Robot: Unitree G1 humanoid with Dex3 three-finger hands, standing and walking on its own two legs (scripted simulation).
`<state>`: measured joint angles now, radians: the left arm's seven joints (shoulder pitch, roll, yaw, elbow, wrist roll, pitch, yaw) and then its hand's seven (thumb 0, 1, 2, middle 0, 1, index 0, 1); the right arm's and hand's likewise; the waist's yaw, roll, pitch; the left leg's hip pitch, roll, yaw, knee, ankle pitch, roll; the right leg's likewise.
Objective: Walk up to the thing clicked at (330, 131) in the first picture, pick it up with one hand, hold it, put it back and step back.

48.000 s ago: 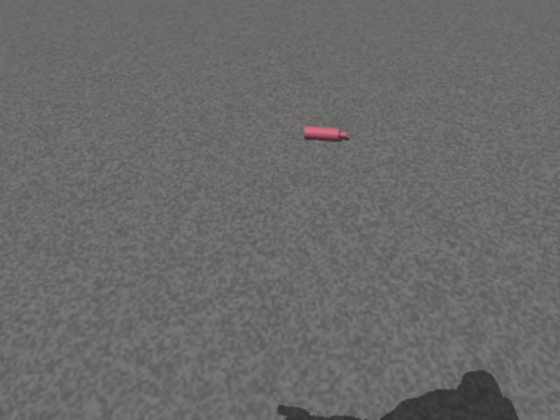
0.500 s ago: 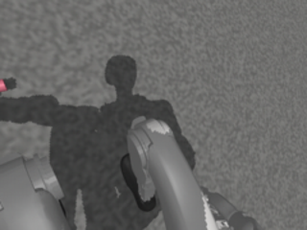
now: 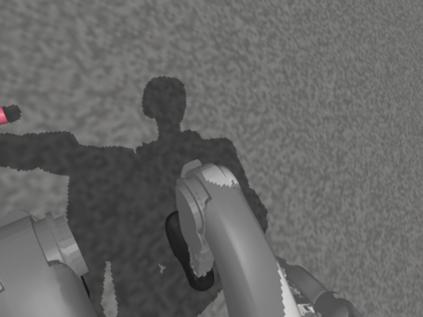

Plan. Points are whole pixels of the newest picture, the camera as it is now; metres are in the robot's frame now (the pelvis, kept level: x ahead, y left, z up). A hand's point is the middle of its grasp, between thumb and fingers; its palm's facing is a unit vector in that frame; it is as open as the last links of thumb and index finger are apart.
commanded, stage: withdraw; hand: left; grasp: from above
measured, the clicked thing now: out of the picture +0.46 +0.34 -0.27
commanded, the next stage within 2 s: home in 0.86 s
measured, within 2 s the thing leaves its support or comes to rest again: neither
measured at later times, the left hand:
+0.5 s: hand out of the picture +0.43 +0.38 -0.05, palm faces -0.47 -0.13 -0.87, open 14.2 cm
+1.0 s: hand out of the picture +0.45 +0.38 -0.12, palm faces -0.33 -0.08 -0.94, open 13.9 cm
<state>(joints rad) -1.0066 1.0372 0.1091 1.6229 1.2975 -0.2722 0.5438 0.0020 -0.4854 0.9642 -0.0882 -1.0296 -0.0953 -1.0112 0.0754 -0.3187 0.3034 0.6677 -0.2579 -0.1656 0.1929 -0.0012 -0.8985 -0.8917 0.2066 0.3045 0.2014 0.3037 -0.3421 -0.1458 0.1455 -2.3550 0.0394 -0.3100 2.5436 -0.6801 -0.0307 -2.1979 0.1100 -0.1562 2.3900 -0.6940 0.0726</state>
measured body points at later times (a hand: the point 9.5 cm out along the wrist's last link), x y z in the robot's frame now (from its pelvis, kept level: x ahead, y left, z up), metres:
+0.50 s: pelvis +0.00 +0.00 +0.06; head +0.21 +0.08 +0.45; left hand +0.45 +0.39 +0.00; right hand +0.11 -0.26 -0.05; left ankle +0.07 +0.14 -0.27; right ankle +0.11 -0.12 -0.27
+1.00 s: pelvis -0.01 -0.01 +0.01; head +0.21 +0.11 +0.39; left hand +0.46 +0.38 -0.07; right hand +0.07 -0.27 -0.08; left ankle +0.07 +0.14 -0.27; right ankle +0.11 -0.12 -0.27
